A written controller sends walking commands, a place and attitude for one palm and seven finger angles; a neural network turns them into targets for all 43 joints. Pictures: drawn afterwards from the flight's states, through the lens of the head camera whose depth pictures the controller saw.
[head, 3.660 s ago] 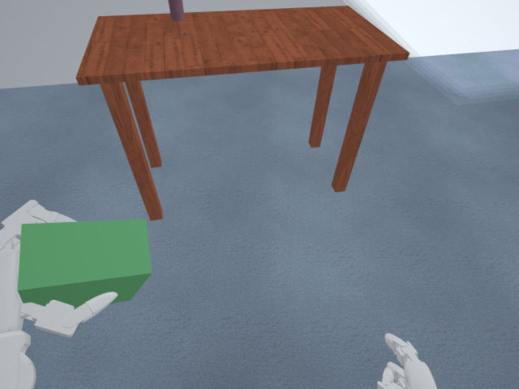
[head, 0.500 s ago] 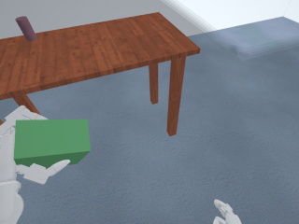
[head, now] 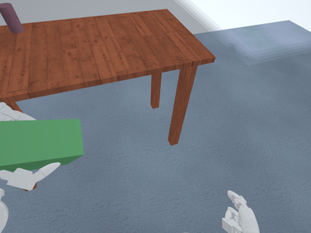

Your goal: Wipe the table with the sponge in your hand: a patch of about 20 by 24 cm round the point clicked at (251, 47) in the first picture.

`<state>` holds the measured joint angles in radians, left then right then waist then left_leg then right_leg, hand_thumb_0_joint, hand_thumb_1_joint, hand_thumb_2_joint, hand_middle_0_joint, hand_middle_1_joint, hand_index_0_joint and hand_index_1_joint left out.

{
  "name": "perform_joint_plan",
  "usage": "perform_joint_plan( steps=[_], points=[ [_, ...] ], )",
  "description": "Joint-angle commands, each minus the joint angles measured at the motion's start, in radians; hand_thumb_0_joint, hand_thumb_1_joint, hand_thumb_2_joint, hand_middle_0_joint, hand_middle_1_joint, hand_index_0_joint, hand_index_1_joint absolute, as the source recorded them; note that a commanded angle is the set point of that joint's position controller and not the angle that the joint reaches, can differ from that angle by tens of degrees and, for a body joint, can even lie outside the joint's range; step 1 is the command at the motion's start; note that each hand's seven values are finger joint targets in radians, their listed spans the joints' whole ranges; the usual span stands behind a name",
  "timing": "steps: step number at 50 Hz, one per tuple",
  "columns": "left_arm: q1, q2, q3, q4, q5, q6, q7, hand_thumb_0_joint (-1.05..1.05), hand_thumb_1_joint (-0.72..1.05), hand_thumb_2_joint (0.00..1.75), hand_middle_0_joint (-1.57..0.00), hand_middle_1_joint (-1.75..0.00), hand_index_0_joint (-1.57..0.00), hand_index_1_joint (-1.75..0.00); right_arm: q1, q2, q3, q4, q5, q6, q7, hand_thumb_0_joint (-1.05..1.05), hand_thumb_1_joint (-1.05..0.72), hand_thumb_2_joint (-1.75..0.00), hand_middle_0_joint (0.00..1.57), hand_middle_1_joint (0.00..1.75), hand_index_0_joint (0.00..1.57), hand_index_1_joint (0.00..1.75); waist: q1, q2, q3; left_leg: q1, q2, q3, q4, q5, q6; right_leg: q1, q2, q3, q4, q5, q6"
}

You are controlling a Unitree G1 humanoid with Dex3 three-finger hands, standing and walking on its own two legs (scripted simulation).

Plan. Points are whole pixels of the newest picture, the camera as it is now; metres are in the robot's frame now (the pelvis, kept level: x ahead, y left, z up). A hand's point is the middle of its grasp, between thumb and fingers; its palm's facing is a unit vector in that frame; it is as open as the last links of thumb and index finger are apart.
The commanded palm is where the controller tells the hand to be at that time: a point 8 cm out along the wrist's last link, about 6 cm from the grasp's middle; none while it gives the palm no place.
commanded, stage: take the last steps up to it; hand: left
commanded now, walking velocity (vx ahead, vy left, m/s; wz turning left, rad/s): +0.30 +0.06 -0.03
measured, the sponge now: (51, 146) +0.24 +0.22 +0.16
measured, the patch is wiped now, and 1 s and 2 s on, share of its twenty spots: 0.00 0.00 0.00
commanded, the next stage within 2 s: come to a stop and stand still in 1.24 s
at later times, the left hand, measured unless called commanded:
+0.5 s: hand (74, 109) +0.32 +0.19 +0.18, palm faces +0.35 -0.80 -0.49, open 10.2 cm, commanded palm +0.26 +0.25 +0.19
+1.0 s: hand (77, 74) +0.41 +0.21 +0.19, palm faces +0.40 -0.78 -0.49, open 10.2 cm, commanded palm +0.37 +0.26 +0.19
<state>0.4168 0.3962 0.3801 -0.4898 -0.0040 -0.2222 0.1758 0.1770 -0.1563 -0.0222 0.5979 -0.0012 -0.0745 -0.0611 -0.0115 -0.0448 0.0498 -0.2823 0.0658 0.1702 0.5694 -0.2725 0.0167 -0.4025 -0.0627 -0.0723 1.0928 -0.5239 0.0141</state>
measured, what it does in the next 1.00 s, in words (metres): walks ahead: right foot, then left foot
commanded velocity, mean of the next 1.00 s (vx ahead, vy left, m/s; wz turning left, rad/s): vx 0.26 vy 0.09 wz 0.00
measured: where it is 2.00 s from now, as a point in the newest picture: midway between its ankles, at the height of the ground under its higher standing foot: outside the picture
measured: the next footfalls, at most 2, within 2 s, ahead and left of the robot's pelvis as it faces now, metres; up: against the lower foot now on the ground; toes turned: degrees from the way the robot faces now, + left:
right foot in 0.22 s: +0.14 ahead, -0.12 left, +0.00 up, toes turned -10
left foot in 0.66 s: +0.24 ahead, +0.13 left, +0.00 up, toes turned +10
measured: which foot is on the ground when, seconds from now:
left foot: down 0.00-0.24, up 0.26-0.64, down 0.66-1.00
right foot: up 0.00-0.20, down 0.22-0.66, up 0.68-0.98, down 1.00-1.00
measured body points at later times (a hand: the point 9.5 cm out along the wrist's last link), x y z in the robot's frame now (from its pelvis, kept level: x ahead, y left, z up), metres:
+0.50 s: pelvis +0.10 -0.04 +0.01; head +0.15 -0.05 +0.46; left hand +0.30 +0.23 +0.20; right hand +0.26 -0.30 -0.09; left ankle +0.13 +0.13 -0.67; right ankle +0.10 -0.12 -0.73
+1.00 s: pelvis +0.20 -0.02 +0.00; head +0.23 -0.04 +0.45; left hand +0.39 +0.25 +0.22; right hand +0.36 -0.20 -0.11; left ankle +0.20 +0.12 -0.73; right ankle +0.24 -0.11 -0.73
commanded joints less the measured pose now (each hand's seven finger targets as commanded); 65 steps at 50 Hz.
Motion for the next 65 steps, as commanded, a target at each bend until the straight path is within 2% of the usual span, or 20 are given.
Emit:
perform_joint_plan(
  steps=[1, 10, 11, 12, 13, 17, 20, 26, 31, 32, 33, 34, 36, 42, 49, 50, 51, 52, 58, 65],
  points=[
    [0.016, 0.117, 0.08, -0.301, -0.017, -0.074, -0.003, 0.0, 0.1, 1.3, -1.2, -1.6, -1.2, -1.6, -0.031, -0.155, -0.037, -0.117, 0.01, -0.065, 0.009, 0.0, -0.9, -0.9, 0.2, 0.3, 0.2, 0.3, 0.012, 0.267, -0.098, 0.124, 0.247, -0.249, -0.283, 0.177, 0.175, -0.151, -0.04, -0.007, -0.051, 0.108, 0.011],
    [-0.013, 0.111, 0.087, -0.151, -0.014, -0.04, -0.004, 0.0, 0.1, 1.3, -1.2, -1.6, -1.2, -1.6, -0.045, -0.143, -0.023, -0.106, 0.007, -0.058, -0.013, 0.0, -0.9, -0.9, 0.2, 0.3, 0.2, 0.3, 0.018, 0.15, -0.144, 0.009, 0.163, -0.082, -0.037, 0.044, 0.07, 0.263, 0.027, -0.113, -0.622, 0.253, 0.007],
    [-0.036, 0.134, 0.094, -0.14, -0.005, -0.037, -0.003, 0.0, 0.1, 1.3, -1.2, -1.6, -1.2, -1.6, -0.04, -0.128, -0.024, -0.1, 0.008, -0.051, -0.011, 0.0, -0.9, -0.9, 0.2, 0.3, 0.2, 0.3, 0.021, -0.008, -0.168, -0.083, 0.102, -0.032, 0.188, -0.015, 0.046, 0.346, -0.092, 0.066, -0.699, 0.239, -0.046],
    [-0.045, 0.147, 0.092, -0.114, 0.0, -0.029, -0.003, 0.0, 0.1, 1.3, -1.2, -1.6, -1.2, -1.6, -0.05, -0.106, -0.016, -0.116, 0.008, -0.045, -0.009, 0.0, -0.9, -0.9, 0.2, 0.3, 0.2, 0.3, 0.023, -0.264, -0.16, -0.327, -0.034, -0.011, 0.456, -0.239, 0.0, 0.445, -0.31, 0.478, -0.791, 0.296, -0.158],
    [-0.079, 0.18, 0.12, -0.13, -0.016, -0.03, 0.002, 0.0, 0.1, 1.3, -1.2, -1.6, -1.2, -1.6, -0.103, -0.125, -0.012, -0.126, 0.003, -0.049, -0.007, 0.0, -0.9, -0.9, 0.2, 0.3, 0.2, 0.3, 0.04, -0.265, -0.12, -0.424, -0.022, -0.133, 0.636, -0.289, -0.017, 0.422, -0.424, 0.601, -0.843, 0.335, -0.207],
    [-0.062, 0.172, 0.119, -0.184, -0.01, -0.069, -0.014, 0.0, 0.1, 1.3, -1.2, -1.6, -1.2, -1.6, -0.099, -0.128, -0.013, -0.084, 0.002, -0.02, 0.004, 0.0, -0.9, -0.9, 0.2, 0.3, 0.2, 0.3, 0.016, -0.036, -0.109, -0.397, 0.042, -0.186, 0.685, -0.083, -0.048, 0.334, -0.308, 0.274, -0.795, 0.466, -0.169],
    [-0.006, 0.16, 0.119, -0.222, -0.009, -0.088, -0.007, 0.0, 0.1, 1.3, -1.2, -1.6, -1.2, -1.6, -0.086, -0.138, -0.02, -0.097, -0.003, -0.015, 0.009, 0.0, -0.9, -0.9, 0.2, 0.3, 0.2, 0.3, 0.007, -0.042, -0.13, -0.354, 0.046, -0.142, 0.527, -0.027, -0.049, 0.339, -0.275, 0.125, -0.784, 0.628, -0.155],
    [0.12, 0.161, 0.161, -0.28, -0.025, -0.079, 0.022, 0.0, 0.1, 1.3, -1.2, -1.6, -1.2, -1.6, -0.054, -0.126, -0.039, -0.158, -0.003, -0.026, 0.011, 0.0, -0.9, -0.9, 0.2, 0.3, 0.2, 0.3, 0.045, -0.086, -0.189, -0.214, -0.001, -0.017, 0.113, -0.018, -0.032, 0.433, -0.253, 0.107, -0.725, 0.736, -0.164],
    [0.041, 0.135, 0.125, -0.249, -0.026, -0.066, 0.029, 0.0, 0.1, 1.3, -1.2, -1.6, -1.2, -1.6, -0.011, -0.148, -0.058, -0.162, 0.002, -0.023, -0.01, 0.0, -0.9, -0.9, 0.2, 0.3, 0.2, 0.3, 0.007, -0.031, -0.178, 0.103, -0.018, 0.016, -0.134, 0.117, -0.016, 0.271, -0.177, 0.047, -0.578, 0.48, -0.094],
    [0.038, 0.121, 0.109, -0.24, -0.027, -0.069, 0.025, 0.0, 0.1, 1.3, -1.2, -1.6, -1.2, -1.6, -0.002, -0.172, -0.068, -0.161, 0.006, -0.022, -0.019, 0.0, -0.9, -0.9, 0.2, 0.3, 0.2, 0.3, -0.01, 0.116, -0.184, 0.228, 0.041, -0.073, -0.174, 0.12, 0.015, 0.159, -0.13, 0.007, -0.418, 0.41, -0.057],
    [0.019, 0.113, 0.098, -0.267, -0.025, -0.077, 0.024, 0.0, 0.1, 1.3, -1.2, -1.6, -1.2, -1.6, -0.014, -0.189, -0.07, -0.168, 0.008, -0.02, -0.015, 0.0, -0.9, -0.9, 0.2, 0.3, 0.2, 0.3, -0.001, 0.328, -0.204, 0.352, 0.237, -0.347, -0.203, 0.257, 0.108, -0.037, -0.018, -0.06, -0.201, 0.087, -0.008],
    [-0.012, 0.127, 0.092, -0.256, -0.018, -0.086, 0.023, 0.0, 0.1, 1.3, -1.2, -1.6, -1.2, -1.6, -0.018, -0.172, -0.056, -0.183, 0.011, -0.027, -0.008, 0.0, -0.9, -0.9, 0.2, 0.3, 0.2, 0.3, 0.004, 0.335, -0.181, 0.335, 0.355, -0.533, -0.254, 0.365, 0.2, -0.146, 0.031, -0.022, -0.012, -0.139, -0.007],
    [-0.056, 0.158, 0.096, -0.181, -0.012, -0.078, 0.004, 0.0, 0.1, 1.3, -1.2, -1.6, -1.2, -1.6, -0.046, -0.163, -0.041, -0.151, 0.004, -0.034, -0.002, 0.0, -0.9, -0.9, 0.2, 0.3, 0.2, 0.3, 0.001, 0.272, -0.098, 0.158, 0.355, -0.502, -0.305, 0.149, 0.223, -0.191, -0.033, 0.041, 0.098, -0.064, -0.003],
    [-0.006, 0.15, 0.09, -0.356, -0.017, -0.068, -0.004, 0.0, 0.1, 1.3, -1.2, -1.6, -1.2, -1.6, -0.036, -0.154, -0.029, -0.131, 0.006, -0.077, 0.006, 0.0, -0.9, -0.9, 0.2, 0.3, 0.2, 0.3, 0.02, 0.298, -0.133, 0.11, 0.213, -0.192, -0.271, 0.287, 0.149, -0.053, -0.021, -0.04, -0.178, 0.148, 0.018],
    [0.007, 0.122, 0.105, -0.162, -0.019, -0.039, 0.002, 0.0, 0.1, 1.3, -1.2, -1.6, -1.2, -1.6, -0.039, -0.142, -0.019, -0.107, 0.008, -0.056, -0.01, 0.0, -0.9, -0.9, 0.2, 0.3, 0.2, 0.3, 0.016, 0.166, -0.142, 0.013, 0.172, -0.114, -0.085, 0.06, 0.064, 0.243, 0.029, -0.102, -0.622, 0.253, 0.01],
    [-0.018, 0.128, 0.102, -0.131, -0.012, -0.035, 0.001, 0.0, 0.1, 1.3, -1.2, -1.6, -1.2, -1.6, -0.035, -0.134, -0.02, -0.103, 0.008, -0.047, -0.011, 0.0, -0.9, -0.9, 0.2, 0.3, 0.2, 0.3, 0.011, 0.049, -0.142, -0.053, 0.12, -0.07, 0.064, -0.023, 0.039, 0.294, -0.055, 0.021, -0.689, 0.276, -0.027],
    [-0.03, 0.159, 0.115, -0.107, -0.007, -0.03, 0.003, 0.0, 0.1, 1.3, -1.2, -1.6, -1.2, -1.6, -0.033, -0.111, -0.017, -0.112, 0.009, -0.035, -0.01, 0.0, -0.9, -0.9, 0.2, 0.3, 0.2, 0.3, 0.006, -0.204, -0.149, -0.229, 0.002, -0.013, 0.299, -0.176, -0.005, 0.377, -0.255, 0.36, -0.77, 0.348, -0.117],
    [-0.027, 0.163, 0.121, -0.074, -0.018, -0.021, 0.003, 0.0, 0.1, 1.3, -1.2, -1.6, -1.2, -1.6, -0.075, -0.115, -0.01, -0.13, 0.007, -0.038, -0.004, 0.0, -0.9, -0.9, 0.2, 0.3, 0.2, 0.3, 0.032, -0.259, -0.125, -0.35, -0.042, -0.091, 0.506, -0.31, -0.023, 0.387, -0.395, 0.553, -0.821, 0.456, -0.197],
    [0.004, 0.156, 0.113, -0.146, -0.01, -0.073, -0.007, 0.0, 0.1, 1.3, -1.2, -1.6, -1.2, -1.6, -0.098, -0.126, -0.005, -0.1, 0.0, -0.004, 0.005, 0.0, -0.9, -0.9, 0.2, 0.3, 0.2, 0.3, 0.01, -0.043, -0.14, -0.33, 0.014, -0.144, 0.561, -0.066, -0.055, 0.353, -0.268, 0.129, -0.741, 0.8, -0.135],
    [0.13, 0.184, 0.169, -0.31, -0.025, -0.078, 0.021, 0.0, 0.1, 1.3, -1.2, -1.6, -1.2, -1.6, -0.066, -0.131, -0.034, -0.164, -0.006, -0.012, 0.008, 0.0, -0.9, -0.9, 0.2, 0.3, 0.2, 0.3, 0.043, -0.067, -0.216, -0.211, -0.012, -0.046, 0.156, -0.048, -0.039, 0.455, -0.268, 0.111, -0.697, 0.907, -0.149]
  ],
)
